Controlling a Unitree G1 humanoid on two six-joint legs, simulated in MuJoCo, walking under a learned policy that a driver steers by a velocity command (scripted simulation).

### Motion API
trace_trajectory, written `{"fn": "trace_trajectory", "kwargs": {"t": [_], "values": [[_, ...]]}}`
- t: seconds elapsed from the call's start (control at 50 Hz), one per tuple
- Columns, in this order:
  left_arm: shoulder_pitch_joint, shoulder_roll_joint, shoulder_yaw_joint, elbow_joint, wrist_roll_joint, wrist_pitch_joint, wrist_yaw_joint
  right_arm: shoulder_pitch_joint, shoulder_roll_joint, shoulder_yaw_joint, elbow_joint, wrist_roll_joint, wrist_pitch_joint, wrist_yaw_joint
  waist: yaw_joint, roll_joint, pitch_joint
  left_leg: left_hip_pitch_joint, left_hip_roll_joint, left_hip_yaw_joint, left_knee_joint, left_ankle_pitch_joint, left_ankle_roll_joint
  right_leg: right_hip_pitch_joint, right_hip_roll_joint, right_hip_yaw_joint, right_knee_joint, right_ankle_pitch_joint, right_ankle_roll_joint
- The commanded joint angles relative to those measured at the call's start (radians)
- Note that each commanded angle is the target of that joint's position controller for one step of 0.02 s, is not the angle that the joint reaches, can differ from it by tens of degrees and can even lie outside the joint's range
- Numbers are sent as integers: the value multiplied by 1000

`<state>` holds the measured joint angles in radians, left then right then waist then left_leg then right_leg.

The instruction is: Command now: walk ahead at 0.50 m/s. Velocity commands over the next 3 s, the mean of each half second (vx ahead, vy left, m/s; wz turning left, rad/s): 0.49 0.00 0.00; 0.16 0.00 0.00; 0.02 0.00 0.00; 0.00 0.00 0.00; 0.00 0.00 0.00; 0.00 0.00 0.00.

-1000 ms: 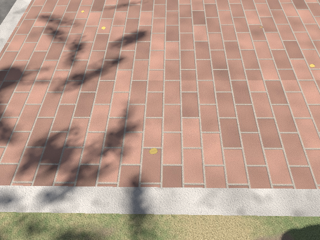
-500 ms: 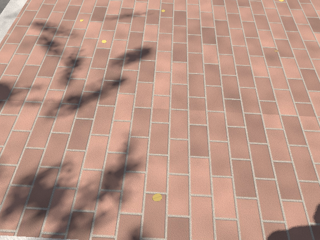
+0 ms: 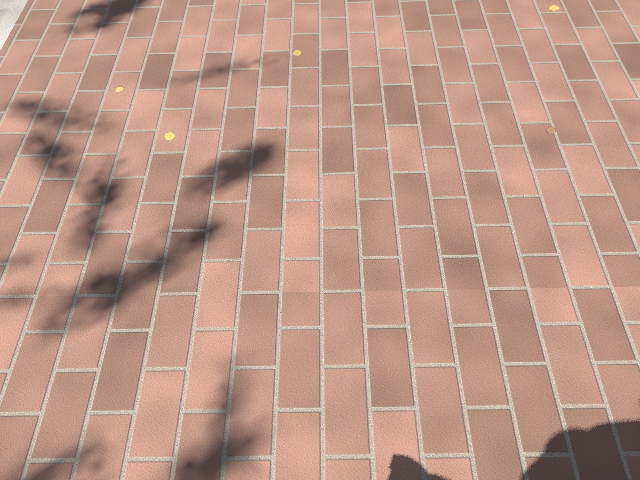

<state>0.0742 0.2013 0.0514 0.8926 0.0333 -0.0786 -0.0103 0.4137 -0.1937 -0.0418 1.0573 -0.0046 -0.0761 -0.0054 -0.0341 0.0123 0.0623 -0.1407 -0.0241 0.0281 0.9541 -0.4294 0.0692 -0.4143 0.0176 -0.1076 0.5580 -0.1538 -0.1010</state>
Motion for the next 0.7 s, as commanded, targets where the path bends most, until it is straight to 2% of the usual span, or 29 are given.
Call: {"fn": "trace_trajectory", "kwargs": {"t": [0.02, 0.04, 0.06, 0.08, 0.12, 0.16, 0.2, 0.26, 0.32, 0.38, 0.42, 0.44, 0.46, 0.48, 0.5, 0.52, 0.54, 0.56, 0.58, 0.6, 0.62, 0.64, 0.7], "values": [[191, 125, 35, 30, -17, 5, 1, -41, -107, -24, -91, -3, -20, 7, 74, -39, -100, -479, 71, -80, 316, 92, 28, 424, -344, 488, -340, -84, -168], [175, 92, 24, 39, -17, -2, 3, -51, -89, -25, -89, -12, -12, 10, 45, -44, -52, -438, 97, -77, 256, 123, 24, 337, -297, 400, -366, -18, -131], [174, 64, 15, 54, -21, -8, 7, -31, -72, -22, -85, -27, 3, 15, 16, -66, -36, -387, 114, -74, 208, 141, 13, 272, -259, 332, -387, 25, -104], [196, 60, 11, 66, -20, -16, 9, -18, -56, -20, -78, -33, 15, 21, 6, -71, -40, -357, 115, -65, 187, 152, 4, 251, -244, 299, -398, 64, -98], [246, 89, 15, 88, -23, -29, 11, -42, -50, -20, -89, -36, 31, 29, -3, -64, -32, -382, 121, -44, 153, 181, -14, 247, -231, 256, -417, 139, -110], [280, 109, 18, 99, -24, -32, 11, -128, -59, -21, -120, -35, 40, 33, 6, -58, -4, -455, 140, -29, 89, 247, -33, 262, -224, 229, -447, 139, -114], [317, 105, 14, 107, -24, -30, 10, -219, -67, -20, -151, -30, 42, 35, 25, -59, 19, -515, 150, -14, 1, 313, -50, 292, -212, 207, -463, 163, -111], [361, 102, 9, 118, -25, -28, 10, -328, -56, -10, -188, -22, 38, 37, 52, -62, 31, -516, 136, 13, -158, 393, -59, 331, -192, 165, -460, 238, -97], [416, 106, 7, 137, -22, -28, 14, -412, -50, -2, -216, -18, 34, 36, 80, -72, 36, -502, 110, 40, -273, 432, -48, 403, -198, 142, -443, 312, -93], [449, 111, 8, 155, -13, -23, 22, -468, -62, -2, -243, -18, 27, 34, 91, -79, 48, -508, 93, 45, -342, 393, -21, 500, -230, 140, -404, 392, -97], [436, 123, 11, 161, -8, -19, 28, -459, -73, -6, -250, -18, 19, 31, 73, -83, 45, -466, 74, 50, -383, 327, 7, 543, -250, 133, -352, 502, -88], [416, 131, 13, 159, -6, -18, 31, -421, -81, -11, -242, -18, 14, 28, 50, -88, 27, -397, 50, 62, -405, 288, 26, 546, -250, 119, -298, 626, -77], [402, 135, 15, 161, -5, -16, 32, -331, -89, -18, -212, -22, 6, 20, 13, -91, -11, -288, 14, 74, -431, 268, 43, 542, -236, 104, -188, 786, -59], [385, 131, 13, 161, -11, -11, 32, -167, -99, -27, -153, -30, -7, 11, -54, -64, -92, -104, -15, 90, -510, 357, 65, 510, -194, 71, -1, 828, -32], [387, 109, 3, 142, -27, -13, 32, -6, -151, -43, -108, -54, -21, -1, -100, -26, -203, 165, 111, -22, -488, 535, 100, 330, -150, 52, 232, 578, -4], [516, 11, -19, 128, -82, -11, 27, 79, -266, -72, -100, -66, -19, -3, -71, 210, -371, 481, 450, -449, -492, 837, 273, -11, 29, -15, 657, -128, 53], [488, 103, 11, 146, -54, -4, 36, 46, -245, -70, -102, -9, -4, 5, -58, 108, -406, 418, 465, -536, -541, 1072, 300, -52, 60, 140, 782, -390, 50], [414, 90, 13, 123, -42, -1, 37, -74, -199, -53, -119, 3, -5, 7, -9, 70, -273, 288, 427, -369, -545, 1110, 274, -85, 10, 181, 780, -345, 48], [362, 65, 6, 116, -28, -1, 36, -140, -121, -31, -125, -1, -9, 8, 7, 35, -162, 168, 379, -274, -587, 1084, 233, -104, -24, 171, 717, -302, 52], [341, 60, 10, 117, -16, 9, 33, -163, -79, -17, -120, -1, -11, 3, 27, 34, -103, 81, 330, -205, -629, 1021, 189, -81, -48, 166, 651, -273, 54], [354, 53, 11, 119, -2, 25, 27, -178, -53, -6, -111, 2, -11, -4, 55, 49, -84, 5, 291, -153, -661, 987, 162, -30, -59, 159, 592, -251, 63], [372, 37, 10, 129, 2, 40, 23, -172, -50, 0, -104, -3, -14, -6, 70, 50, -92, -37, 277, -120, -670, 1012, 150, 28, -52, 152, 558, -229, 69], [377, 12, 3, 140, -5, 70, 22, -165, -96, 2, -90, -12, -27, -6, 106, 52, -121, -94, 251, -47, -675, 1073, 157, 98, -40, 126, 437, -179, 87]]}}
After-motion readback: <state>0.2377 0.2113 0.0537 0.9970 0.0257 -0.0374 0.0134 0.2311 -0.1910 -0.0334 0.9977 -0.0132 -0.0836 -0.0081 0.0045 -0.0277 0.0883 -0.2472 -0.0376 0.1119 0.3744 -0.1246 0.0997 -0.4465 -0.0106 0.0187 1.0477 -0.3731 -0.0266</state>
